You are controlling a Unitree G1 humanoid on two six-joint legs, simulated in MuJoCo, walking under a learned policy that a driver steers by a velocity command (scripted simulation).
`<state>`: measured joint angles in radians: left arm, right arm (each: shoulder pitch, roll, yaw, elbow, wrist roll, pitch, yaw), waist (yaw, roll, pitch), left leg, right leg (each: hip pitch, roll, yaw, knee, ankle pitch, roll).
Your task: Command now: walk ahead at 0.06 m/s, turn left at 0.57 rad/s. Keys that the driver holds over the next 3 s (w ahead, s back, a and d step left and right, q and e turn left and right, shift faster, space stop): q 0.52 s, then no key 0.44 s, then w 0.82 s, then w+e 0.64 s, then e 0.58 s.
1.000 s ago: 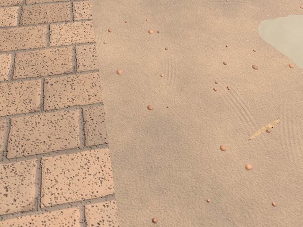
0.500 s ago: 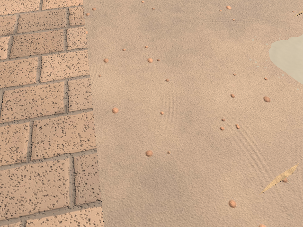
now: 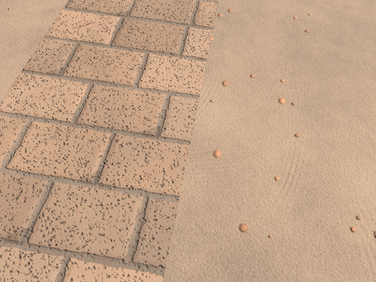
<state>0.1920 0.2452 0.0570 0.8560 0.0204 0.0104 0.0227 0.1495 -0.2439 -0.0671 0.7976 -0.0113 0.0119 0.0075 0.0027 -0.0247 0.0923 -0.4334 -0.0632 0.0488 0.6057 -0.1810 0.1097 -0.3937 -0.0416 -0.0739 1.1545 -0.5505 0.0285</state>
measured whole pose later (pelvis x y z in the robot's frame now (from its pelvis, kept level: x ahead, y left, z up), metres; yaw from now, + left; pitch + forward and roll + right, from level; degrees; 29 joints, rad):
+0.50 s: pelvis +0.02 -0.04 +0.02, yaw +17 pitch +1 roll +0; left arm 0.22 0.26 0.05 0.77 0.03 0.02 0.05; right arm 0.20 -0.29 -0.10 0.79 -0.02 0.05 0.01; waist -0.01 0.04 0.03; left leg -0.49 -0.18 -0.13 0.78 -0.36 0.01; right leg -0.23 0.03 0.02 0.45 -0.23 -0.04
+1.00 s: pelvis +0.00 -0.02 +0.02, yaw +25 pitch -1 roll +0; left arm 0.24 0.27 0.04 0.85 0.02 0.05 0.01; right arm 0.15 -0.20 0.01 0.84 -0.02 0.01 -0.02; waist 0.03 -0.04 0.05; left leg -0.14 -0.05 -0.04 0.39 -0.23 0.05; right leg -0.27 -0.03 0.00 0.66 -0.43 0.01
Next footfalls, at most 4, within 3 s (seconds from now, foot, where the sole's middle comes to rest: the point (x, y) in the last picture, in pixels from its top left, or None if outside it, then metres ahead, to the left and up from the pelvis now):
0.42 right None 0.08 -0.12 -0.76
0.80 left None -0.02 0.08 -0.76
1.18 right None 0.08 -0.10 -0.76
1.66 left None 0.33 0.20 -0.76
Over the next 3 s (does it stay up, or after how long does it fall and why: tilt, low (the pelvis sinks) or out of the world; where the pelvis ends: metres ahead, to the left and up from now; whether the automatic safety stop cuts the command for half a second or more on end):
stays up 0.78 0.27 0.02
